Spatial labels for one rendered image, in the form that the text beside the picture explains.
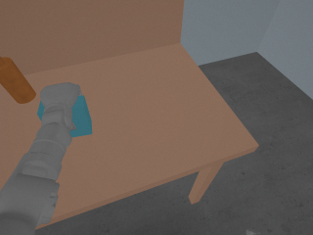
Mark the left robot hand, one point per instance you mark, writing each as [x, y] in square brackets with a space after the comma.
[66, 93]

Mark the left robot forearm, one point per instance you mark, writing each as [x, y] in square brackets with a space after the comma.
[45, 155]

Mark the sponge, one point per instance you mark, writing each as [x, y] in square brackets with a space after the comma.
[80, 117]

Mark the table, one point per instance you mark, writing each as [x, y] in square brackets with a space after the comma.
[155, 116]

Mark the robot left upper arm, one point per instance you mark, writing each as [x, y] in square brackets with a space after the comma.
[28, 202]

